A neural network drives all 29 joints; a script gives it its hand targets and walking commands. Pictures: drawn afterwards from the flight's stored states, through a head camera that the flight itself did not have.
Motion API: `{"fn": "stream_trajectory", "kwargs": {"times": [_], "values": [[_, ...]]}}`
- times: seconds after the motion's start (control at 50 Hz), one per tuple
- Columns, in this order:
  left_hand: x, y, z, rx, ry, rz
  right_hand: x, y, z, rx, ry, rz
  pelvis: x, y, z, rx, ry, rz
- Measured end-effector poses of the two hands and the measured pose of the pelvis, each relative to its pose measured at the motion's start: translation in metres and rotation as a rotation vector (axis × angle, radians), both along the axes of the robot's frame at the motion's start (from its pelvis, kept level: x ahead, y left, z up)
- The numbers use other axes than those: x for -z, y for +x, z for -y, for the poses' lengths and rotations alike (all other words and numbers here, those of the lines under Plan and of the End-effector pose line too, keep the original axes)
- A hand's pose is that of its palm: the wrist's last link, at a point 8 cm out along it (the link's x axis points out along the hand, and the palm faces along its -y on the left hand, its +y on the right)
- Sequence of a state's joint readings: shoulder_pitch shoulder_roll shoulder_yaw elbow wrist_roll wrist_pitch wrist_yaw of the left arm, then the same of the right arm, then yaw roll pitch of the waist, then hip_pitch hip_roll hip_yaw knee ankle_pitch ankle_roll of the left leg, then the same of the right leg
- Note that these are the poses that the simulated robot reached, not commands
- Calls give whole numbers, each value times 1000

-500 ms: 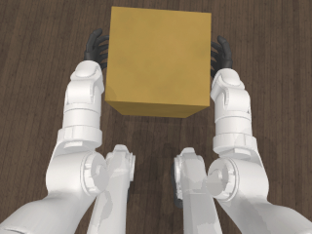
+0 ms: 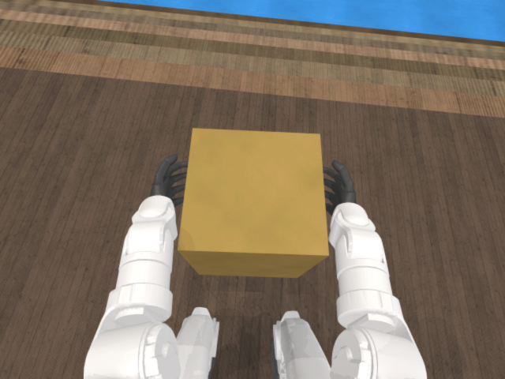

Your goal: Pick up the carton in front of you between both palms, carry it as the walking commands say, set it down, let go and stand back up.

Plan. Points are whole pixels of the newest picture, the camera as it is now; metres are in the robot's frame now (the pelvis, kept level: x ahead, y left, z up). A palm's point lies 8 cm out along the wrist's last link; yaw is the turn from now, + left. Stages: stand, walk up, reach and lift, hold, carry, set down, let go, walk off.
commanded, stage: reach and lift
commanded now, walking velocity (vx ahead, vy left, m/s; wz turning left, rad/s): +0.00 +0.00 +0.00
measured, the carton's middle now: (251, 213) +0.40 +0.00 -0.10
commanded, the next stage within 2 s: hold in 1.52 s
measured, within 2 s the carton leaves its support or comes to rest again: neither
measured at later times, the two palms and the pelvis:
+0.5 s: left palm (131, 190) +0.34 +0.15 +0.12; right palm (388, 196) +0.34 -0.15 +0.12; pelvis +0.04 +0.00 +0.10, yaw +0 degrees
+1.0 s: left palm (123, 186) +0.33 +0.15 +0.14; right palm (398, 194) +0.33 -0.15 +0.14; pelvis +0.03 +0.00 +0.11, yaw +0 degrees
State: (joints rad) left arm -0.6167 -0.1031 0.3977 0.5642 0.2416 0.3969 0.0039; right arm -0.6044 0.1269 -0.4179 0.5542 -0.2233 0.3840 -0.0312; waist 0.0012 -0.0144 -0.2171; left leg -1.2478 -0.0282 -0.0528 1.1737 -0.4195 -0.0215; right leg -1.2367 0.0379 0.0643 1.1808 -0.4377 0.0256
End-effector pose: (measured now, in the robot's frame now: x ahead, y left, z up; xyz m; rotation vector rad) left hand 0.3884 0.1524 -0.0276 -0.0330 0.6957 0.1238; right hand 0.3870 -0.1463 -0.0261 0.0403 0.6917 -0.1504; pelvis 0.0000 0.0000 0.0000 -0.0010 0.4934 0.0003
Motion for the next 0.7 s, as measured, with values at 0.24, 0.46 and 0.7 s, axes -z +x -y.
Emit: {"fn": "stream_trajectory", "kwargs": {"times": [0.24, 0.46, 0.7], "values": [[-73, -26, 2, -6, 4, 1, -73, -24, 2, -12, -6, 1, -61, 23, 2, -2, 3, 197], [-136, -48, 2, -10, 14, 30, -136, -43, 3, -34, -19, 29, -101, 38, 3, -5, 5, 405], [-163, -62, 3, 11, 35, 7, -163, -57, 4, -46, -36, 7, -111, 32, 3, -4, 4, 556]]}}
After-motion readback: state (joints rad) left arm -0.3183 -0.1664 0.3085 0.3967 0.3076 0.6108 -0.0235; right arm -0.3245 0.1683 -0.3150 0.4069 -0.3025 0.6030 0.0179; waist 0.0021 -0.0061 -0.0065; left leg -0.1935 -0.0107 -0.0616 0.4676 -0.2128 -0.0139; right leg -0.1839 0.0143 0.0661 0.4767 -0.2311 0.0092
